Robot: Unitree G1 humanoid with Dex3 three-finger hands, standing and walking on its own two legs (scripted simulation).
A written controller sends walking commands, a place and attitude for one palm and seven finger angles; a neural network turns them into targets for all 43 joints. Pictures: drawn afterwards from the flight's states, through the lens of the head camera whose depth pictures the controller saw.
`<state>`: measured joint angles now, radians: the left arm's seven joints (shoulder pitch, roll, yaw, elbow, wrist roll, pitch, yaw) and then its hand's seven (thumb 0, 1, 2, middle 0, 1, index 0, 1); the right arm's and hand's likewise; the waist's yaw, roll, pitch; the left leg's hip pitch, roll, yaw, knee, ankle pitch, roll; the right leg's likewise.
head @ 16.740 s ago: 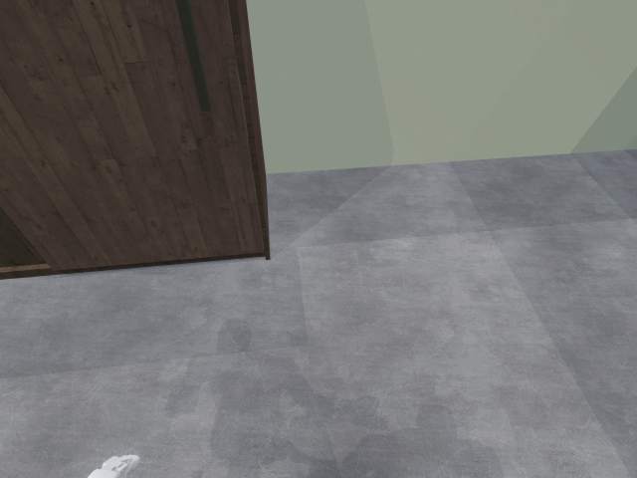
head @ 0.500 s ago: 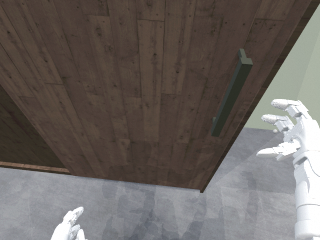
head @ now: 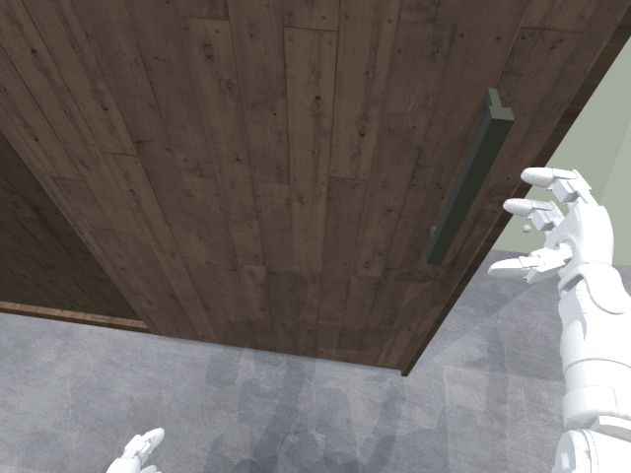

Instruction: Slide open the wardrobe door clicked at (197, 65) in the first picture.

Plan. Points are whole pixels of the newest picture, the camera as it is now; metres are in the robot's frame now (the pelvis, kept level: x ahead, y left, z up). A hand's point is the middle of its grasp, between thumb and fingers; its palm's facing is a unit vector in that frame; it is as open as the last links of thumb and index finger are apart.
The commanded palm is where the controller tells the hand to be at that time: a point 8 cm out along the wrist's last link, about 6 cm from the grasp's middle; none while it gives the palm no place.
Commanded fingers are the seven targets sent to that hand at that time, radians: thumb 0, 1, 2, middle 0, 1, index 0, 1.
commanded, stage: move the hooked fingers beside the handle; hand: right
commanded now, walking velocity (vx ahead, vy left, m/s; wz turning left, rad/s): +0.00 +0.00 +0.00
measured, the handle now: (458, 189) +0.48 -0.15 +0.10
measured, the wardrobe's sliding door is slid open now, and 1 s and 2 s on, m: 0.00 0.00 0.00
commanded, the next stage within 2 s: feel for the door with the fingertips in 1.20 s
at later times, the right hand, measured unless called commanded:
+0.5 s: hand (529, 225) +0.42 -0.22 +0.11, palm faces +0.07 +1.00 +0.00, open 14.0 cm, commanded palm +0.39 -0.27 +0.11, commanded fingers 0.00 0.50 -0.30 0.30 1.20 0.30 1.20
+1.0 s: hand (521, 228) +0.42 -0.22 +0.10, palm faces +0.04 +1.00 +0.01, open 14.0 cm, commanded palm +0.38 -0.26 +0.11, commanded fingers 0.00 0.50 -0.30 0.30 1.20 0.30 1.20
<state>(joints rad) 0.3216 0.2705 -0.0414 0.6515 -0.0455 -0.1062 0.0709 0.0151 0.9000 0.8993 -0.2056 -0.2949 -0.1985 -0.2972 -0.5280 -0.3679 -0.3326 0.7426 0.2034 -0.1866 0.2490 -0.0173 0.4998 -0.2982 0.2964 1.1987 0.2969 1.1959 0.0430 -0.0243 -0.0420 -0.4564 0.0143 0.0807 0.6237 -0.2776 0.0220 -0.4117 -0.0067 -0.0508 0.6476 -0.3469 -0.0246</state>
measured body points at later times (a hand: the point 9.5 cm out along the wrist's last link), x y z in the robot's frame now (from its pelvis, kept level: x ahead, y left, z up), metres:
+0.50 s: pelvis +0.00 +0.00 +0.00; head +0.04 +0.00 +0.45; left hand +0.08 +0.26 -0.11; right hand +0.41 -0.28 +0.11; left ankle +0.02 +0.11 -0.72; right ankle -0.01 -0.10 -0.72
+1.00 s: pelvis +0.01 -0.01 +0.00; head +0.05 -0.01 +0.44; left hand +0.10 +0.24 -0.11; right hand +0.41 -0.27 +0.10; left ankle +0.02 +0.11 -0.72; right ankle -0.01 -0.10 -0.72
